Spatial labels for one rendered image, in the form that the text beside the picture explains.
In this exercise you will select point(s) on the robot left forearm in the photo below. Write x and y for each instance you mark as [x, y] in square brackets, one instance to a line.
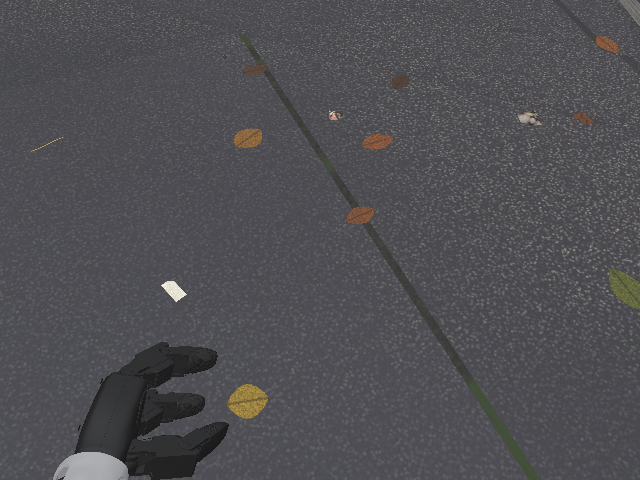
[91, 466]

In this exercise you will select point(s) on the left robot hand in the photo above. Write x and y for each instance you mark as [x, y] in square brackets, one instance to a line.
[123, 409]

